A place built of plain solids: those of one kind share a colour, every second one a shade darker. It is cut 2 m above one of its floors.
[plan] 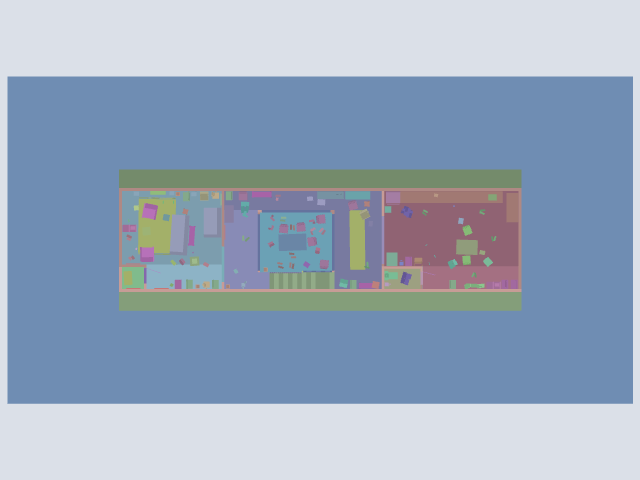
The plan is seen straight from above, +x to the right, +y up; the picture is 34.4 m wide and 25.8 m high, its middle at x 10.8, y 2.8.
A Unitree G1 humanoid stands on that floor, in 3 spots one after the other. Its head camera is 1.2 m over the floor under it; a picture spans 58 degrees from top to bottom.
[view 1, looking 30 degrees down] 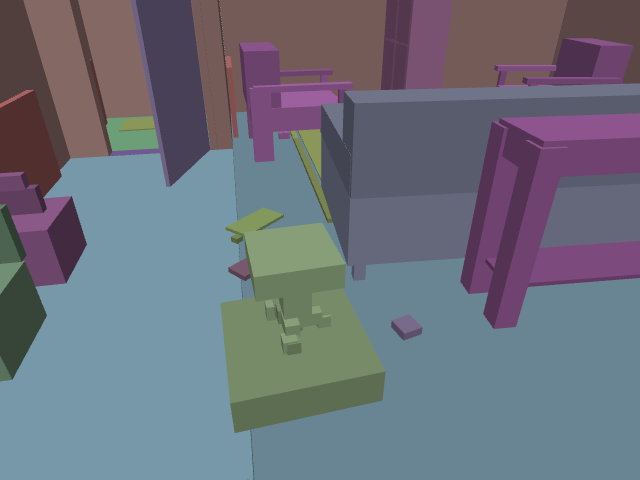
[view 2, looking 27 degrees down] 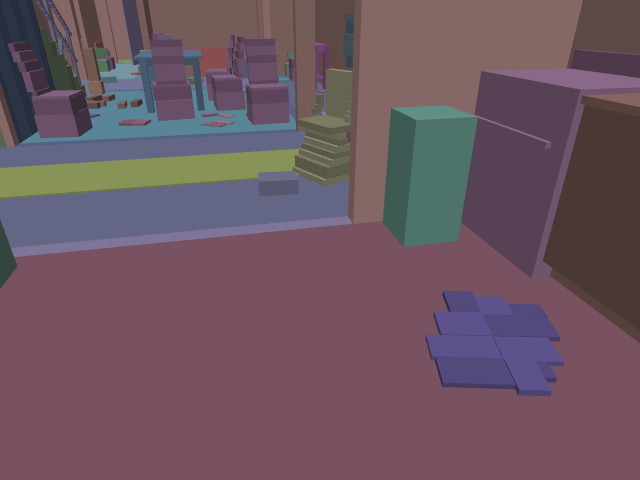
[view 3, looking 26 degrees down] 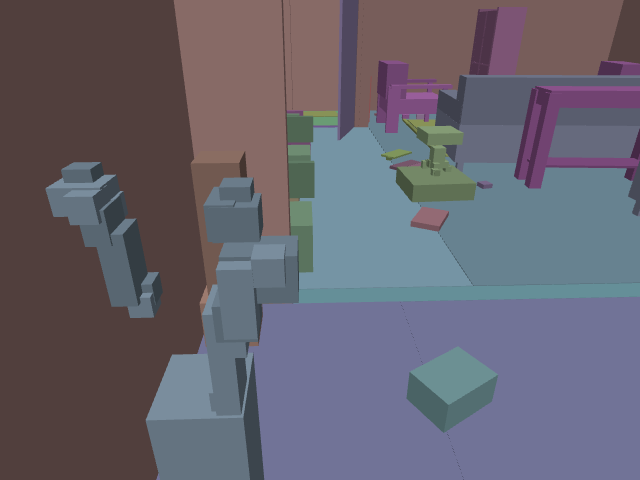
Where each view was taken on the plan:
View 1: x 5.22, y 1.52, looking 169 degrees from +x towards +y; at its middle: round_stool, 1.40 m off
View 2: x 16.73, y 3.27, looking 167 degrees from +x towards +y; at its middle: floor_kitchen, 2.64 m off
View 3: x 7.41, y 0.61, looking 178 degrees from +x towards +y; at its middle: floor_front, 2.74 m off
